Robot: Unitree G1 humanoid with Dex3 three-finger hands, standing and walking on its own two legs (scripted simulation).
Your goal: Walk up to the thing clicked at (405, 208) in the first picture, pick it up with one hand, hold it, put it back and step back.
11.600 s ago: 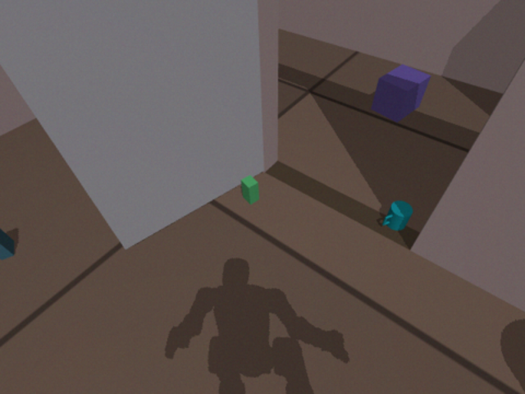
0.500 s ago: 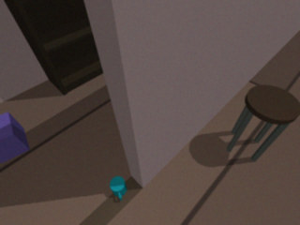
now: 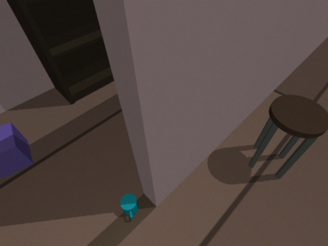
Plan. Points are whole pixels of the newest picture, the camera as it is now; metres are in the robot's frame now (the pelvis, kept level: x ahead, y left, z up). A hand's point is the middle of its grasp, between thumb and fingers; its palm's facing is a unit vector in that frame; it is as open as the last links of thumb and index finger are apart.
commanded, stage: stand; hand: left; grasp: from above
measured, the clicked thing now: (130, 207) +0.44 +0.26 -0.73
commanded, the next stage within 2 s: rise first in 0.02 s
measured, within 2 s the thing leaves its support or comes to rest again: neither
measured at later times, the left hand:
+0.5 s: hand out of the picture +0.14 +0.26 -0.18, palm faces -0.07 -0.92 -0.38, open 11.4 cm
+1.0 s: hand out of the picture +0.13 +0.27 -0.22, palm faces -0.16 -0.87 -0.46, open 14.0 cm
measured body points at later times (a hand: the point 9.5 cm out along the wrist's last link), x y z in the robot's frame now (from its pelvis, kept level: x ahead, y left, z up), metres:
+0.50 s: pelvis -0.01 +0.00 -0.03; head +0.04 +0.00 +0.41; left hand +0.14 +0.31 -0.15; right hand +0.10 -0.26 -0.15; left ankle +0.00 +0.13 -0.75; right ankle -0.01 -0.14 -0.75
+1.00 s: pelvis +0.00 +0.00 -0.09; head +0.09 +0.01 +0.35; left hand +0.13 +0.31 -0.19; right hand +0.18 -0.25 -0.18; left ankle +0.00 +0.13 -0.75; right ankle -0.01 -0.14 -0.75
